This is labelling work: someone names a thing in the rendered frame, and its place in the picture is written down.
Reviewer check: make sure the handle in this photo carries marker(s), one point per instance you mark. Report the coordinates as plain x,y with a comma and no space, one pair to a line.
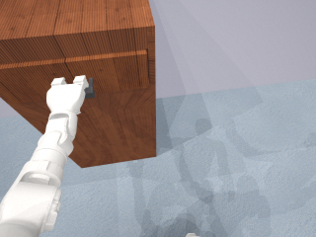
89,91

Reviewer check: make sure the cabinet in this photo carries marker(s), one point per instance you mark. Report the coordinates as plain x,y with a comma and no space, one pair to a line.
113,127

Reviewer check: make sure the drawer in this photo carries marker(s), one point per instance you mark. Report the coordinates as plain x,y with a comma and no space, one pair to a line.
29,81

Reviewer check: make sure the robot left forearm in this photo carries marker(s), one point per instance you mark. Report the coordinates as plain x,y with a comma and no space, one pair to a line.
48,161

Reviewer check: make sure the robot left upper arm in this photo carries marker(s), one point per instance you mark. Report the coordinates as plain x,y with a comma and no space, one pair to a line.
30,210

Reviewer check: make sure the robot left hand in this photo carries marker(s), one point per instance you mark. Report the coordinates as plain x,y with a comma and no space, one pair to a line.
68,97

